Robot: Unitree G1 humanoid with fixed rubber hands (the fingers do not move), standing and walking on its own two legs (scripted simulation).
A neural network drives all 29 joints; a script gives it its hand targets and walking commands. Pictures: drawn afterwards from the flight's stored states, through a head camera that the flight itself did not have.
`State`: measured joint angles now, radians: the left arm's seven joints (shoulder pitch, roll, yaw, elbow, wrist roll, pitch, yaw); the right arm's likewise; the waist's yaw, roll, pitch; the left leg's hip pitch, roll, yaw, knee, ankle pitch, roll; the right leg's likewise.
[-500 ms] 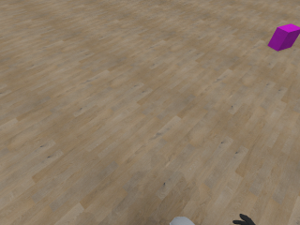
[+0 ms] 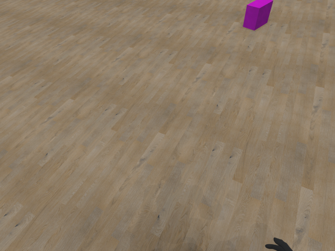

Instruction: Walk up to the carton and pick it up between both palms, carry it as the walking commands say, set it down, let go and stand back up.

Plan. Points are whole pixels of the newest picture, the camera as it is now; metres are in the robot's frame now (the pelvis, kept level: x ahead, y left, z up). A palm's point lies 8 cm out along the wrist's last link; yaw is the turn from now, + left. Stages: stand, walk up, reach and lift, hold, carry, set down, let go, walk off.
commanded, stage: walk up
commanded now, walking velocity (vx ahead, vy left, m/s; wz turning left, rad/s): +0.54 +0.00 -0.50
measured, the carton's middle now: (257, 14) +2.69 -1.00 -0.65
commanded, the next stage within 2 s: none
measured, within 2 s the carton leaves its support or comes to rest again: neither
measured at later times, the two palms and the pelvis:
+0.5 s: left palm (107, 175) +0.38 +0.24 -0.13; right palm (272, 220) +0.23 -0.25 -0.15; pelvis +0.24 +0.02 -0.02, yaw -15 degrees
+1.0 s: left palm (135, 135) +0.55 +0.17 -0.15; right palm (275, 126) +0.53 -0.35 -0.12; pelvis +0.51 -0.06 -0.02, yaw -18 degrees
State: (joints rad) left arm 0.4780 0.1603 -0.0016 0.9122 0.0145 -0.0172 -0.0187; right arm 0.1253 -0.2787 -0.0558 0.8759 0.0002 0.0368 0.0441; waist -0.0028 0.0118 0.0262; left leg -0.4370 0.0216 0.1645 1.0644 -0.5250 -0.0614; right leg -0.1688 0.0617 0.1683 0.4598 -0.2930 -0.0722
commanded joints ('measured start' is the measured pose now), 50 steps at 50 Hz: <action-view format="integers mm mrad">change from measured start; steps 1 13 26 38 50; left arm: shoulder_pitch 143 -4 -292 -12 -240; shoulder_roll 242 230 130 305 124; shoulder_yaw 83 80 40 79 47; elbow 10 -13 -65 61 -105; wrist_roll -12 -21 24 26 21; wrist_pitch -47 -53 -19 -57 -51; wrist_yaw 45 54 -38 29 -4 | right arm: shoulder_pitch -216 -2 127 59 459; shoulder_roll -41 -42 -99 -81 -206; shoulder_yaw -16 -22 -31 -5 -61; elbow -165 -70 -34 -101 30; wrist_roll -24 -8 -21 -18 -41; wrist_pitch -56 -79 -104 -78 -85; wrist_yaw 7 -23 -24 -11 -41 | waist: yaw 147 -29 37 100 -155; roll -172 -192 121 -207 261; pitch -11 -151 132 -101 -126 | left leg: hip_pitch -235 443 228 -158 718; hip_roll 22 -13 337 29 491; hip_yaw -175 -34 22 -159 -595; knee -159 -596 -906 180 -897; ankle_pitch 105 243 232 27 -179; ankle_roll -5 27 140 47 100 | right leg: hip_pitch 242 -82 -384 142 -682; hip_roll -235 -129 -177 -359 -14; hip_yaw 515 236 -213 486 -115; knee -208 89 348 -198 465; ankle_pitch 313 1034 67 112 -202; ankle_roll -94 -40 69 -103 43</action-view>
